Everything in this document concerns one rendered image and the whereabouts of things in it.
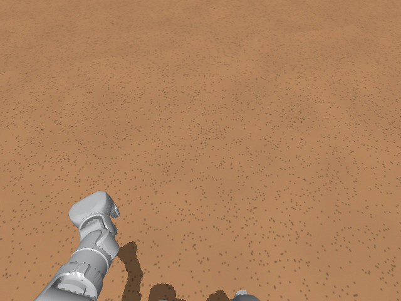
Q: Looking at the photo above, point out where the left robot arm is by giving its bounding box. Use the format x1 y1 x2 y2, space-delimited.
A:
33 213 120 301

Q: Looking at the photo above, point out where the left robot hand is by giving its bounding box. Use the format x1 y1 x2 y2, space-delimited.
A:
68 191 120 235

